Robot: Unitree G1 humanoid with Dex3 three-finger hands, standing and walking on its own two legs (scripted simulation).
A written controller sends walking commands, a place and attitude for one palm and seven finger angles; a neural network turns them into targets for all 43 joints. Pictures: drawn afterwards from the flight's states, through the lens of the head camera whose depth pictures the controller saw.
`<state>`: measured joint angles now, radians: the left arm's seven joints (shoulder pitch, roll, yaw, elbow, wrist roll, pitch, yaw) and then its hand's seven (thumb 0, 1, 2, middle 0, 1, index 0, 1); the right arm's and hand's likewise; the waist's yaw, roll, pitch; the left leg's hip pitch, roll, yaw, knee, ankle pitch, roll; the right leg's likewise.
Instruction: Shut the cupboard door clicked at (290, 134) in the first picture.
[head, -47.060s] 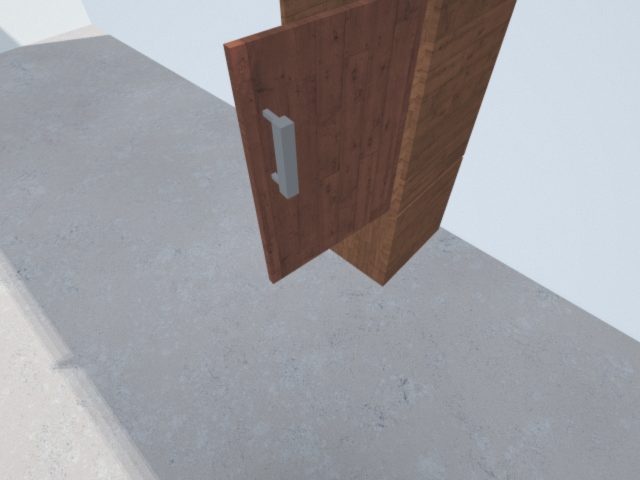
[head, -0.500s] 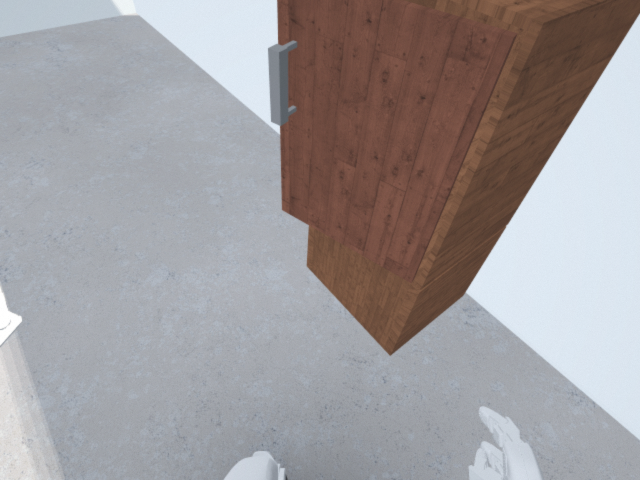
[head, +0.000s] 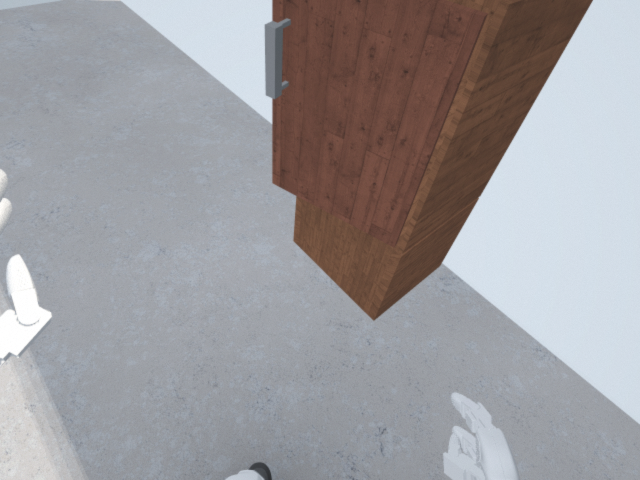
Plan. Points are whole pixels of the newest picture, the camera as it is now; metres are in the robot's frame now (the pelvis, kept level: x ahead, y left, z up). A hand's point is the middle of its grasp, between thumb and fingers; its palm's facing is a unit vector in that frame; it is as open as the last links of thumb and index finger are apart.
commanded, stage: stop stepping back and stand still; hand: left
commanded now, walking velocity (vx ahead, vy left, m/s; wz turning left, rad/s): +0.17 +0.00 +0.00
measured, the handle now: (279, 58) +0.90 +0.18 +0.07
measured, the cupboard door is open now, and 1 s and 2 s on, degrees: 16 16 16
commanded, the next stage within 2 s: let the arm hang, fingers relaxed in 0.72 s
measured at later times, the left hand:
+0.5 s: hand (11, 422) +0.13 +0.26 +0.15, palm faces +0.44 -0.82 -0.36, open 7.4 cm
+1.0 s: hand out of the picture +0.06 +0.21 -0.10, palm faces +0.03 -0.95 -0.31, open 7.4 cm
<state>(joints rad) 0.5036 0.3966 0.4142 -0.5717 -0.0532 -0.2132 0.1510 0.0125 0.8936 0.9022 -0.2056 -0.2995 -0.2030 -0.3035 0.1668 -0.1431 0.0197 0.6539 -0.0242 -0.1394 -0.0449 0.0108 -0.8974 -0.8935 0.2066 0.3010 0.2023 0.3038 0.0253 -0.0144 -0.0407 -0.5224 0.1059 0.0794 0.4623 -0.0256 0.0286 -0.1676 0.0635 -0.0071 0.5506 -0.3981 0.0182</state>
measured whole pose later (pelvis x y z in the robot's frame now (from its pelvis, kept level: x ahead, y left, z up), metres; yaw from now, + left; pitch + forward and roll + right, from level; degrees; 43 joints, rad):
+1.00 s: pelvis -0.10 +0.00 -0.01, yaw +0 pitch +0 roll -1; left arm 0.28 0.26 0.05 0.48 0.03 0.04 0.00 0.00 0.91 0.90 -0.19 -0.30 -0.19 -0.30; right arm 0.12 -0.30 0.01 0.79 -0.02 -0.03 0.00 0.01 -0.90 -0.89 0.21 0.30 0.20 0.30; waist -0.02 0.04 -0.01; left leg -0.41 -0.02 0.03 0.59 -0.18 0.05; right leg -0.22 0.02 -0.02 0.59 -0.37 -0.01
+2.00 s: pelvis -0.08 -0.02 +0.01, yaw +0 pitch -2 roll +0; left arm 0.21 0.23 0.00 1.12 0.01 -0.01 0.02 0.00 0.91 0.90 -0.20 -0.30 -0.20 -0.30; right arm 0.19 -0.26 -0.01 1.13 -0.01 0.00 -0.02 0.00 -0.90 -0.89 0.20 0.30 0.20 0.30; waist -0.02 -0.01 0.03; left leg -0.23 0.00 0.03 0.37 -0.11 0.02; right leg -0.03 0.04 -0.01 0.34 -0.27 -0.04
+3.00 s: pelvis -0.07 +0.00 -0.02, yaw +11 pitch -3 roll +0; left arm 0.23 0.21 0.05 1.01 0.02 0.04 0.03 0.00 0.91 0.90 -0.20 -0.30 -0.20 -0.30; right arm 0.25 -0.18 -0.04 1.03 -0.02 0.04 0.00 0.00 -0.90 -0.89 0.20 0.30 0.20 0.30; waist -0.03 -0.05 0.13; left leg -0.37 -0.01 0.06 0.71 -0.25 0.05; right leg -0.20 -0.06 -0.13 0.87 -0.55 0.01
